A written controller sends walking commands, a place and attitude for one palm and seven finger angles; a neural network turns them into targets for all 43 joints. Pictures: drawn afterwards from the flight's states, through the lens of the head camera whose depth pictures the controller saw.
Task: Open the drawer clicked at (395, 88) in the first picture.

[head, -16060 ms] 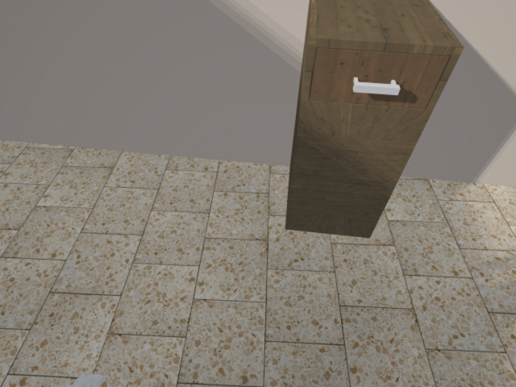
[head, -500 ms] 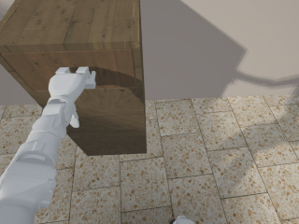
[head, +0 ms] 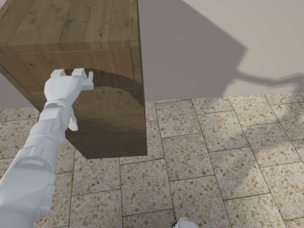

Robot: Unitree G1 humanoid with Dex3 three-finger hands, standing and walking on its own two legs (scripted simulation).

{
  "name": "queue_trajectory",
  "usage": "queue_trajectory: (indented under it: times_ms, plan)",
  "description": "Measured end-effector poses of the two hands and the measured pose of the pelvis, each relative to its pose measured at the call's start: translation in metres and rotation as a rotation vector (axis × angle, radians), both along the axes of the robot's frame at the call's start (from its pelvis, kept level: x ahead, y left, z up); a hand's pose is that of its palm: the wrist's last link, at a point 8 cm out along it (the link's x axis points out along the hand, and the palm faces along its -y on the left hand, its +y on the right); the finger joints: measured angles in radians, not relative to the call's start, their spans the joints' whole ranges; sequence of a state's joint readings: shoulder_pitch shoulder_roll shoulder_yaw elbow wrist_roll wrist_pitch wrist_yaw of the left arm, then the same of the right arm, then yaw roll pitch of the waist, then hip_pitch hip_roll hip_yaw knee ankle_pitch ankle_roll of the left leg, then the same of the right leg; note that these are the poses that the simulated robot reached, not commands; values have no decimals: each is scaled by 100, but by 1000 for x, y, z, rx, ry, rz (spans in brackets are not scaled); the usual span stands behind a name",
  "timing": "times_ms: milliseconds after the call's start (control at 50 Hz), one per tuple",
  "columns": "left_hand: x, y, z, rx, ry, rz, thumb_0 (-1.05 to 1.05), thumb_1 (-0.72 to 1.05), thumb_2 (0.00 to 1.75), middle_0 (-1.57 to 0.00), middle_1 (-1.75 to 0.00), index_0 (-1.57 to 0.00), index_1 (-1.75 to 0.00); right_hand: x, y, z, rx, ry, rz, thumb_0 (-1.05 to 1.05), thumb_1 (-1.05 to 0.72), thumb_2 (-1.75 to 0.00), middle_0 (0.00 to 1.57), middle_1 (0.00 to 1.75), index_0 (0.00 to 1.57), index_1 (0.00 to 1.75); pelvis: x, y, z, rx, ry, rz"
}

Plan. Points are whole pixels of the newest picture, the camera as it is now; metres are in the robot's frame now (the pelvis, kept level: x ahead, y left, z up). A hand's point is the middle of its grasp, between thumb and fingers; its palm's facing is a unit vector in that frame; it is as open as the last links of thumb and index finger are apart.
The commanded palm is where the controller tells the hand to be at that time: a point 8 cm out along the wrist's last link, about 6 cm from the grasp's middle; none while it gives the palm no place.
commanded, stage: lower the fingers behind the handle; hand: left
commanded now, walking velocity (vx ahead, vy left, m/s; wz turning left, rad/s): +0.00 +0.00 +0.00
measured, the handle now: (71, 80) +0.52 +0.23 +0.05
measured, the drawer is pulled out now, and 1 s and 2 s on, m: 0.00 0.00 0.09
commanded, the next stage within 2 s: close the thumb around the handle in 0.18 s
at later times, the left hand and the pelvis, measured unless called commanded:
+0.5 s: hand (69, 102) +0.46 +0.23 +0.03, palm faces -0.04 -0.03 -1.00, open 12.6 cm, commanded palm +0.43 +0.24 +0.08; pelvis +0.00 +0.00 +0.00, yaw +0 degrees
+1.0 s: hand (70, 101) +0.46 +0.23 +0.03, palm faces -0.03 -0.02 -1.00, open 6.0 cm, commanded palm +0.43 +0.23 +0.08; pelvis +0.00 +0.00 +0.00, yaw +0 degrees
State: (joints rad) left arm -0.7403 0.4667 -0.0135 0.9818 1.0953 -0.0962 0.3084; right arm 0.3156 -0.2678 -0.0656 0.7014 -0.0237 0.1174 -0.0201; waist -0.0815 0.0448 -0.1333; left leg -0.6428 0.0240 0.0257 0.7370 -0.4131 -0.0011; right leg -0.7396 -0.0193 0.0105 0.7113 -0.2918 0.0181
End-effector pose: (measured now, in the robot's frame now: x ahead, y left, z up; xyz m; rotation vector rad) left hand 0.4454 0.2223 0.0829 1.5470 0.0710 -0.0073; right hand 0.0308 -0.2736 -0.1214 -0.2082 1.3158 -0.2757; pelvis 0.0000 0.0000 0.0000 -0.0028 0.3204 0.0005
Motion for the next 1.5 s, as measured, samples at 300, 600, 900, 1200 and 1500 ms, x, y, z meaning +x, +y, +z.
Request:
queue_trajectory:
  times_ms: [300, 600, 900, 1200, 1500]
  plan:
    - [-9, 5, 1, -7, -14, 0, 0, -48, 30, -27, -119, -31, -118, 12, 2, 2, 4, -31, 10, 0, -91, -90, 20, 30, 20, 30, 1, 1, 1, -2, -9, 0]
    - [-8, 5, 2, -3, -12, -4, 0, -4, 49, -30, -123, -34, -122, 8, 4, 0, 9, -18, 6, 0, -91, -90, 20, 30, 20, 30, 1, 2, 1, -1, -9, -2]
    - [-7, 5, 2, -2, -15, 5, 0, 71, 82, -32, -126, -35, -125, 4, 3, 0, 9, -7, -4, 0, -91, -90, 20, 30, 20, 30, 3, 2, 1, -2, -8, -4]
    - [-10, 4, 1, -2, -11, 5, 0, 73, 80, -29, -128, -32, -127, 14, 3, 2, 18, -31, -9, 0, -91, -90, 20, 30, 20, 30, 8, 2, 3, -3, -10, -10]
    - [-46, 3, -1, -10, -39, 12, 0, 73, 82, -27, -130, -32, -128, 63, 10, 7, 44, -128, 35, 0, -91, -90, 20, 30, 20, 30, 19, 3, 9, -7, -50, -1]
